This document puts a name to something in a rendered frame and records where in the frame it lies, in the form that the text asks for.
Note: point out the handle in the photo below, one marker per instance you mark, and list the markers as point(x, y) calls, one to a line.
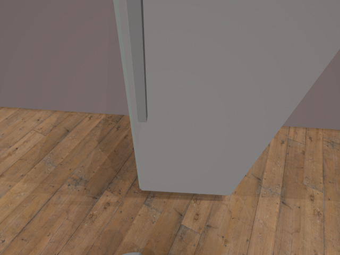
point(137, 40)

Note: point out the fridge door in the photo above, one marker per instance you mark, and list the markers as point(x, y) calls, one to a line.
point(222, 77)

